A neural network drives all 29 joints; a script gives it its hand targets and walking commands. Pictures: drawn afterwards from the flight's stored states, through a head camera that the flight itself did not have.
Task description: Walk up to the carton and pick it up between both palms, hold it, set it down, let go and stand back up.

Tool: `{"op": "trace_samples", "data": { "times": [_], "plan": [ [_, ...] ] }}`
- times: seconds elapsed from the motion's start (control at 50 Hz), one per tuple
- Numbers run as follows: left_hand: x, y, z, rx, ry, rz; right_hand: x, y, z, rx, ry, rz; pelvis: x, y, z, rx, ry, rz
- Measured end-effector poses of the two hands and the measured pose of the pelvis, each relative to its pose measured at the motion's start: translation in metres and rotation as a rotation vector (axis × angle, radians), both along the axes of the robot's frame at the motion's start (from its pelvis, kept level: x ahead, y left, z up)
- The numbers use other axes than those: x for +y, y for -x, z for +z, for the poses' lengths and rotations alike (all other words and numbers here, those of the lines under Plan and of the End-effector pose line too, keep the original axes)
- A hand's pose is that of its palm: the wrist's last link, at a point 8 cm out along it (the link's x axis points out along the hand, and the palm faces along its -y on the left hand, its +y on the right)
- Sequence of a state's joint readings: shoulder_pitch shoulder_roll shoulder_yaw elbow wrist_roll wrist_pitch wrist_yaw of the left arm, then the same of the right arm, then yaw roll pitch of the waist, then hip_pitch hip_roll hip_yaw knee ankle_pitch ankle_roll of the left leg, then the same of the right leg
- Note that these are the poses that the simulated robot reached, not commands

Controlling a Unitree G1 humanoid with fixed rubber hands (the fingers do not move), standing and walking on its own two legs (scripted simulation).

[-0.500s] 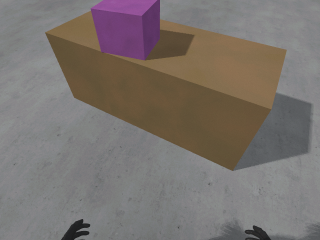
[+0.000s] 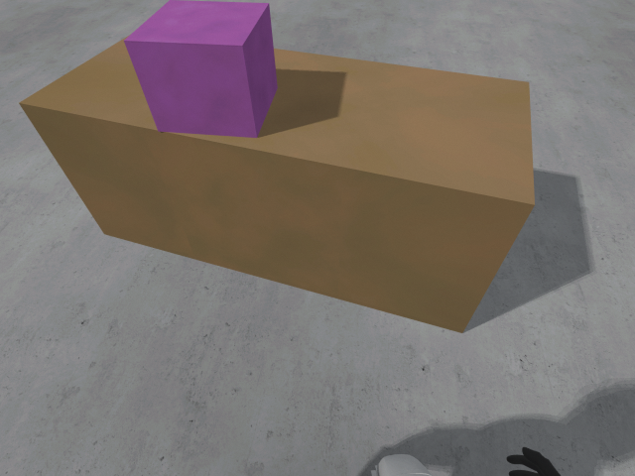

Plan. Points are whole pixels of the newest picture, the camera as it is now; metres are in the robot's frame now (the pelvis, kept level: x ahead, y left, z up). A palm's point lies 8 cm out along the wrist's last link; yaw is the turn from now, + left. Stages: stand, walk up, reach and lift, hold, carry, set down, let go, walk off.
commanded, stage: walk up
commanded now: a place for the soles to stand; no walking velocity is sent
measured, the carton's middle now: (212, 68) +1.11 +0.32 -0.01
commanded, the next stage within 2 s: none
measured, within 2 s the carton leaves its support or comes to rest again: neither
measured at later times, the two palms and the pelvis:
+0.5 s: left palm (100, 357) +0.29 +0.35 -0.07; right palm (472, 406) +0.23 -0.20 -0.10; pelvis +0.18 +0.08 +0.01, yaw -9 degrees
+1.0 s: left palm (137, 209) +0.60 +0.39 -0.07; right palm (363, 379) +0.28 -0.05 -0.13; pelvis +0.36 +0.21 -0.01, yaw -18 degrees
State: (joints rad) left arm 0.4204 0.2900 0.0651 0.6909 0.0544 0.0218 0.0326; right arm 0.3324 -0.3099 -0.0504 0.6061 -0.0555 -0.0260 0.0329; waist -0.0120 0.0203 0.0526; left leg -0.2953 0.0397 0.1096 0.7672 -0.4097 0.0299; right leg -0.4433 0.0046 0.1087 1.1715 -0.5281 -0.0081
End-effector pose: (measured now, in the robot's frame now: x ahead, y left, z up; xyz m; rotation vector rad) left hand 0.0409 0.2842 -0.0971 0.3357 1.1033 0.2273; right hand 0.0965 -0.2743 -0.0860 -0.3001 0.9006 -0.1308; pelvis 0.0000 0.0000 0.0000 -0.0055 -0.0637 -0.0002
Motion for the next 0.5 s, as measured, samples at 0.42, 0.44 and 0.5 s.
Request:
{"op": "trace_samples", "data": {
  "times": [0.42, 0.44, 0.5],
  "plan": [
    [0.018, -0.266, 0.024, -0.223, -0.035, -0.246, 0.057, -0.037, -0.036, 0.282, -0.067, -0.193, 0.056, -0.15, -0.003, -0.009, 0.023, -0.151],
    [0.03, -0.26, 0.024, -0.2, -0.043, -0.223, 0.06, -0.062, -0.031, 0.234, -0.065, -0.172, 0.062, -0.157, 0.0, -0.016, 0.025, -0.15],
    [0.064, -0.249, 0.025, -0.14, -0.056, -0.176, 0.074, -0.133, -0.014, 0.092, -0.07, -0.122, 0.081, -0.178, 0.005, -0.028, 0.027, -0.153]
  ]
}}
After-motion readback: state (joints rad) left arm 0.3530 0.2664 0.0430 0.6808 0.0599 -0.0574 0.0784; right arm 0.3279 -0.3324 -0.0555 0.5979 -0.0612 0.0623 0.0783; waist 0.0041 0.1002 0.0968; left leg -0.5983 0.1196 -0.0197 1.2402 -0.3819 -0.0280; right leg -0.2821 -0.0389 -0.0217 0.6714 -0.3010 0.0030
